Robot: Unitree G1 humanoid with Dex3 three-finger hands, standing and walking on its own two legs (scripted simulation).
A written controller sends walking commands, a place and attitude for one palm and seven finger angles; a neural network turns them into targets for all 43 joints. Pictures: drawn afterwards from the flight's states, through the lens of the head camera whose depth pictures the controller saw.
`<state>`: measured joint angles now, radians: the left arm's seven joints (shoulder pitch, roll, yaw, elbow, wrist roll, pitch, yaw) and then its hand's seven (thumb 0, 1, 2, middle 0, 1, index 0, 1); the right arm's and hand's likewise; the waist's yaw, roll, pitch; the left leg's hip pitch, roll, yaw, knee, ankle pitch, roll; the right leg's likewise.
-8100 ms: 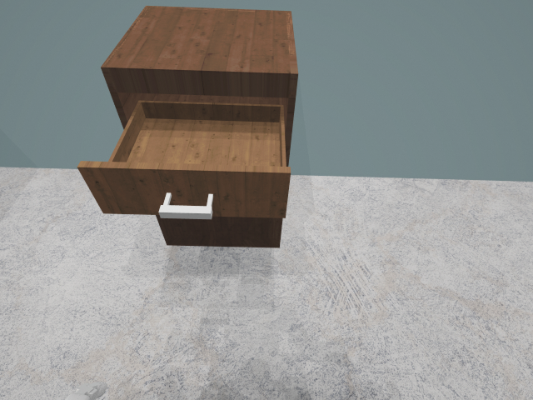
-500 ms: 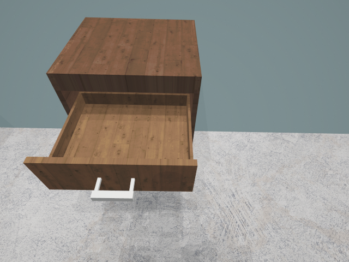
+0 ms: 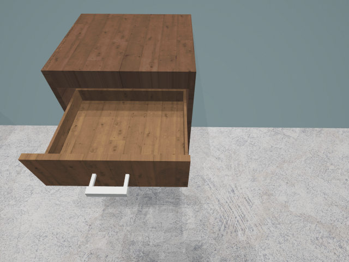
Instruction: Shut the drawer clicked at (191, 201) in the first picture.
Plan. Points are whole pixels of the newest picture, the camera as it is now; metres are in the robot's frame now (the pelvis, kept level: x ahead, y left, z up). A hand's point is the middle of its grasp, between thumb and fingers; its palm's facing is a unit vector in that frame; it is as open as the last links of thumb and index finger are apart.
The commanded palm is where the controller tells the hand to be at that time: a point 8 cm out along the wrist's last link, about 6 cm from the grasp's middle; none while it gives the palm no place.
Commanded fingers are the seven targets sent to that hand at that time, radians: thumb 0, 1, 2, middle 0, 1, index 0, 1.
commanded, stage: come to a stop and stand still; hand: left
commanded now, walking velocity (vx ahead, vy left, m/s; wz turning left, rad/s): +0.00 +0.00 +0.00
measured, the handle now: (108, 184) +0.32 +0.22 -0.09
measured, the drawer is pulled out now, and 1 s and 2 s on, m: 0.29 0.29 0.29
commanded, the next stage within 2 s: look again from close up in 0.72 s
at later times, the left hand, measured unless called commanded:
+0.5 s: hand out of the picture -0.01 +0.24 -0.18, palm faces -0.01 -0.98 -0.21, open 7.4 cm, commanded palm none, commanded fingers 0.00 0.90 0.90 -0.20 -0.30 -0.20 -0.30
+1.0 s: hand out of the picture -0.08 +0.22 -0.17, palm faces +0.02 -0.99 -0.15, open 7.4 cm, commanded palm none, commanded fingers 0.00 0.90 0.90 -0.20 -0.30 -0.20 -0.30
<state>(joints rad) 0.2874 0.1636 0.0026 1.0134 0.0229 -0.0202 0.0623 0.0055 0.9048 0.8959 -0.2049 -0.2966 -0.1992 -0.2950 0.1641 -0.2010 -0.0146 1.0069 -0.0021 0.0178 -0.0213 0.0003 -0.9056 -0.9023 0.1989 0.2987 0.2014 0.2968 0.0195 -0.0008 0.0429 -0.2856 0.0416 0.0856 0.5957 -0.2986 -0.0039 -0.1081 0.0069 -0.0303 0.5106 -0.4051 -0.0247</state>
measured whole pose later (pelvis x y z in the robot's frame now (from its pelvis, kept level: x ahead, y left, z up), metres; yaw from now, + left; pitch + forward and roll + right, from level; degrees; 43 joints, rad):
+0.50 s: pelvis -0.05 +0.06 -0.01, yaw +0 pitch -1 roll +0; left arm 0.29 0.18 0.00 0.95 0.02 0.04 0.03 0.01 0.90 0.90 -0.20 -0.30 -0.20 -0.29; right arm 0.38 -0.16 0.00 1.00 -0.02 0.01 0.00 0.00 -0.91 -0.90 0.20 0.30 0.20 0.30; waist -0.02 -0.01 0.01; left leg -0.31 -0.04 0.09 0.61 -0.28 0.09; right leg -0.31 -0.02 0.01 0.67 -0.40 -0.02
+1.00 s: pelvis -0.04 +0.07 +0.01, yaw +0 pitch +0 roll +0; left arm 0.37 0.12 -0.02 1.10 0.02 -0.01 0.04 0.01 0.91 0.90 -0.20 -0.30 -0.20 -0.29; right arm 0.30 -0.15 0.01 1.10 0.00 -0.02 -0.02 0.01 -0.92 -0.90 0.20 0.30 0.20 0.30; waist 0.01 -0.01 0.01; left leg -0.22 -0.07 0.09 0.40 -0.19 0.09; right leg -0.17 -0.03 0.00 0.44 -0.28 0.02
